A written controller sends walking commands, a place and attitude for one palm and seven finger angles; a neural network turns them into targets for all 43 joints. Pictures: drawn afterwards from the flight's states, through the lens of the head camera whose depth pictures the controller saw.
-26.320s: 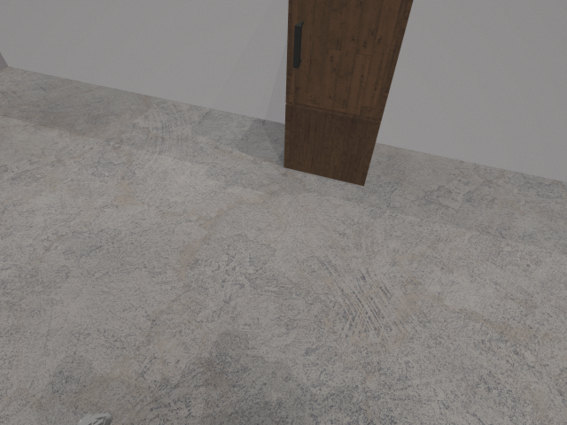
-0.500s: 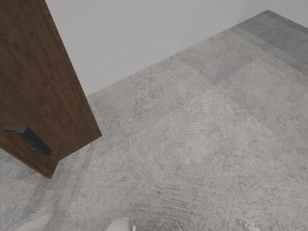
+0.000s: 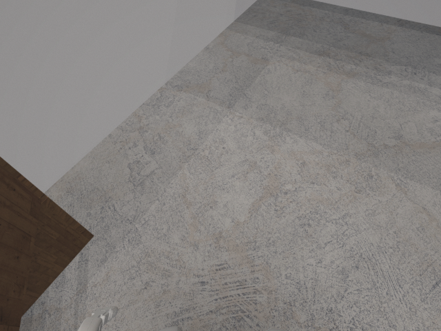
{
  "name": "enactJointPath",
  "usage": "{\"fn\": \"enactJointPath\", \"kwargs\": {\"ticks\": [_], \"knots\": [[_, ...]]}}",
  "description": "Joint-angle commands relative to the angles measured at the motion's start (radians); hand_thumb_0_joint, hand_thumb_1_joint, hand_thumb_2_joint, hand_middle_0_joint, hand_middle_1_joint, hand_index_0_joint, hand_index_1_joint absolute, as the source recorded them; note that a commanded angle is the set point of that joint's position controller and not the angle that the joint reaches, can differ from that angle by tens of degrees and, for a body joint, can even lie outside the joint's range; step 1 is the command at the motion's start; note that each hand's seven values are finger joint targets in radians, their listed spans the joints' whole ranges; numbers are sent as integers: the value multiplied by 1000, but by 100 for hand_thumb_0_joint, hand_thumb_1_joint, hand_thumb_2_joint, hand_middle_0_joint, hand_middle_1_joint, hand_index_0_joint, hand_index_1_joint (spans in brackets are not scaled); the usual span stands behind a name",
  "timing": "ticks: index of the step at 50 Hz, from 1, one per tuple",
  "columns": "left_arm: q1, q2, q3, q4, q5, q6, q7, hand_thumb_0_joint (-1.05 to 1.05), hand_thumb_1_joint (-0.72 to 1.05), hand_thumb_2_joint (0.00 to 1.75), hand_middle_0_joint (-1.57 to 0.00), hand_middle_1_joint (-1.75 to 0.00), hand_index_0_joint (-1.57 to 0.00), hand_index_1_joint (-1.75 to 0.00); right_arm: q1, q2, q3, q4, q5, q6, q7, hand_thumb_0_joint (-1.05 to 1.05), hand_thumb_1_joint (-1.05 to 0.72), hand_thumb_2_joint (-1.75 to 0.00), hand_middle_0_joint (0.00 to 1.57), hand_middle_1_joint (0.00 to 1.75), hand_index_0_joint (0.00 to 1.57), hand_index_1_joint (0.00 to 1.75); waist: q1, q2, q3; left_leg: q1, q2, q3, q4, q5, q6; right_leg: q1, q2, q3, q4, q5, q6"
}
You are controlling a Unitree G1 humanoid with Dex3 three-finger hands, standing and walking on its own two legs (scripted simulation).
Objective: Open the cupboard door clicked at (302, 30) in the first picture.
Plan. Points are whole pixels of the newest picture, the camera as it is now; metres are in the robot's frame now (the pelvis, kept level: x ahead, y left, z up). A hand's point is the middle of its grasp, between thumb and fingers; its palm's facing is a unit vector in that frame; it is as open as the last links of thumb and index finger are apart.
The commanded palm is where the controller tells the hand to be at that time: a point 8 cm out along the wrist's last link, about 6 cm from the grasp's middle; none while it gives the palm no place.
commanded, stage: walk to a spot facing it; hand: left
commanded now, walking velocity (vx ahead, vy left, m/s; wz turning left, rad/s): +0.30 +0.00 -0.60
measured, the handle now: out of the picture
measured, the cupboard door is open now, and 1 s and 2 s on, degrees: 45 45 45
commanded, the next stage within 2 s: turn to face it in 1.34 s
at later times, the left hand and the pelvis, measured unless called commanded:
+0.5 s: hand (138, 296) +0.20 +0.20 -0.17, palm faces -0.21 -0.96 -0.18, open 7.4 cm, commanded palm none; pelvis +0.15 +0.01 +0.01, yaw -17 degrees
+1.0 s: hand (249, 170) +0.51 -0.05 -0.14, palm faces -0.52 -0.83 -0.21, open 7.4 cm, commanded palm none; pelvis +0.32 -0.15 +0.01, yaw -30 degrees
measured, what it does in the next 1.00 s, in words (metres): walks ahead, turning right: left foot, then right foot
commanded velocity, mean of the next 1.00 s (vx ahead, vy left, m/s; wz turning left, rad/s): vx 0.35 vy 0.00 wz -0.41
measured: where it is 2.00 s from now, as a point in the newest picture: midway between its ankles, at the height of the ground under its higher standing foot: (308, 223)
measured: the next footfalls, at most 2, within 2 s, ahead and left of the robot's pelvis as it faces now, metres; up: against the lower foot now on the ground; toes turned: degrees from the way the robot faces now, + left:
left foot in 0.40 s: +0.23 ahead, +0.11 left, +0.00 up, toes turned -9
right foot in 0.84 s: +0.35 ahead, -0.21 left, +0.00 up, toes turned -35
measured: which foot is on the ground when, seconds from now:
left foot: up 0.00-0.38, down 0.40-0.84, up 0.86-1.00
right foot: down 0.00-0.40, up 0.42-0.82, down 0.84-1.00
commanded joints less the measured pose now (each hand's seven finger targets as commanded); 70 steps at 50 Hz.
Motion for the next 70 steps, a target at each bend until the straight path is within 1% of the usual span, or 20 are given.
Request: {"fn": "enactJointPath", "kwargs": {"ticks": [1, 5, 15, 18, 19, 20, 21, 24, 27, 36, 38, 40, 41, 42, 43, 46, 49, 64, 68, 70], "knots": [[157, 193, 50, -22, -6, -26, 46, 0, 90, 90, -20, -30, -20, -30, -157, -106, -22, -146, 3, -34, 5, 0, -90, -90, 20, 30, 20, 30, 106, -294, -84, -423, -22, -161, 340, 22, -7, 290, -302, 471, -365, 50, -197], [111, 159, 39, -33, 2, -54, 34, 0, 90, 90, -20, -30, -20, -30, -93, -63, -28, -100, -6, -32, 26, 0, -90, -90, 20, 30, 20, 30, 41, -178, -86, -277, -52, -128, 224, 183, -22, 154, -196, 343, -397, 2, -157], [187, 165, 53, 3, 7, -76, 23, 0, 90, 90, -20, -30, -20, -30, -203, -47, -27, -175, 4, -86, 28, 0, -90, -90, 20, 30, 20, 30, 69, -192, -51, -221, -115, -137, -119, 166, -6, 202, -202, 453, -361, 79, -191], [116, 143, 54, -9, -1, -72, 21, 0, 90, 90, -20, -30, -20, -30, -28, -72, -29, -117, 3, -105, 10, 0, -90, -90, 20, 30, 20, 30, -30, -135, -85, 169, -149, -109, -367, 278, 5, -15, -113, 381, -209, 125, -126], [121, 86, 45, -17, -4, -73, 15, 0, 90, 90, -20, -30, -20, -30, 105, -141, -46, -72, -3, -112, -4, 0, -90, -90, 20, 30, 20, 30, -80, 47, -161, 403, -31, -250, -448, 162, 41, -160, -15, 307, 14, 96, -82], [138, 27, 29, -43, -13, -74, 2, 0, 90, 90, -20, -30, -20, -30, 258, -257, -66, -51, -27, -119, -11, 0, -90, -90, 20, 30, 20, 30, -126, 332, -246, 550, 299, -642, -561, 15, 158, -379, 105, 112, 382, -240, -16], [82, 57, 32, -63, 1, -82, -1, 0, 90, 90, -20, -30, -20, -30, 271, -240, -50, -54, -23, -108, -14, 0, -90, -90, 20, 30, 20, 30, -126, 185, -198, 451, 368, -752, -627, -37, 219, -427, 43, 152, 547, -228, -16], [78, 42, 36, -24, 17, -72, -21, 0, 90, 90, -20, -30, -20, -30, 75, -96, -7, -93, -16, -117, -11, 0, -90, -90, 20, 30, 20, 30, -12, 121, -38, 184, 228, -434, -640, 136, 145, -417, -75, 121, 687, 8, 4], [81, -6, 19, -18, 15, -47, -28, 0, 90, 90, -20, -30, -20, -30, 116, -60, 8, -49, -9, -136, -16, 0, -90, -90, 20, 30, 20, 30, 10, 87, -78, 244, 154, -174, -588, 575, 116, -410, -76, 81, 618, 81, 23], [-145, -26, -8, -69, 8, -41, -32, 0, 90, 90, -20, -30, -20, -30, 219, -69, 8, 43, -17, -121, -5, 0, -90, -90, 20, 30, 20, 30, -28, 70, -5, 245, 160, 8, -601, 681, 143, -266, -53, -52, 120, 153, -7], [-113, -6, -4, -58, 8, -42, -27, 0, 90, 90, -20, -30, -20, -30, 220, -87, 7, 56, -16, -115, -5, 0, -90, -90, 20, 30, 20, 30, 1, 84, -24, 253, 175, 32, -531, 853, 137, -158, -22, -73, 82, 104, -37], [85, 34, 8, 1, 7, -57, -16, 0, 90, 90, -20, -30, -20, -30, 176, -113, 5, 57, -9, -111, -3, 0, -90, -90, 20, 30, 20, 30, 104, 52, -138, 217, 147, 62, -283, 1025, 105, 136, 29, -96, -19, 106, -72], [278, 101, 29, 62, 10, -69, -6, 0, 90, 90, -20, -30, -20, -30, 133, -112, 6, 46, 5, -114, 6, 0, -90, -90, 20, 30, 20, 30, 196, -21, -238, 51, 96, 97, -58, 908, 67, 441, -15, -33, -64, 129, -102], [420, 225, 63, 97, 11, -75, 14, 0, 90, 90, -20, -30, -20, -30, 154, -45, 13, 16, 28, -118, 10, 0, -90, -90, 20, 30, 20, 30, 235, -265, -385, -246, -62, 104, 317, 184, 17, 718, -325, 426, -164, 117, -218], [388, 277, 64, 97, -14, -73, 23, 0, 90, 90, -20, -30, -20, -30, 112, -44, 6, -8, 30, -116, 6, 0, -90, -90, 20, 30, 20, 30, 201, -300, -386, -382, -95, -32, 541, -99, 20, 686, -462, 643, -305, 186, -280], [170, 118, 15, 46, -17, -80, 37, 0, 90, 90, -20, -30, -20, -30, 26, -18, -3, 23, 5, -99, 5, 0, -90, -90, 20, 30, 20, 30, 77, -85, -121, -324, 12, -162, 474, 165, 24, 241, -325, 360, -350, 315, -189], [128, 62, -1, 63, -7, -106, 36, 0, 90, 90, -20, -30, -20, -30, 148, 36, 3, 82, -5, -68, 14, 0, -90, -90, 20, 30, 20, 30, -6, -140, -123, -213, 2, -131, 312, 229, 13, 135, -219, 187, -388, 417, -144], [399, 14, -30, 205, -3, -138, 63, 0, 90, 90, -20, -30, -20, -30, -283, 34, 4, -30, 11, -73, 45, 0, -90, -90, 20, 30, 20, 30, 65, -128, 24, -426, -86, -78, -19, 355, 50, 427, -232, 126, -398, 846, -84], [406, 48, -25, 226, -3, -139, 69, 0, 90, 90, -20, -30, -20, -30, -215, 36, 13, 3, 9, -87, 30, 0, -90, -90, 20, 30, 20, 30, 15, -157, -30, -193, -218, 35, -155, 268, 111, 446, -212, 53, -235, 1310, -53], [366, 58, -25, 219, -5, -139, 68, 0, 90, 90, -20, -30, -20, -30, 7, -3, 1, 73, 1, -92, 13, 0, -90, -90, 20, 30, 20, 30, -90, -161, -124, 102, -233, 17, -270, 353, 160, 328, -191, 15, 30, 1296, -19]]}}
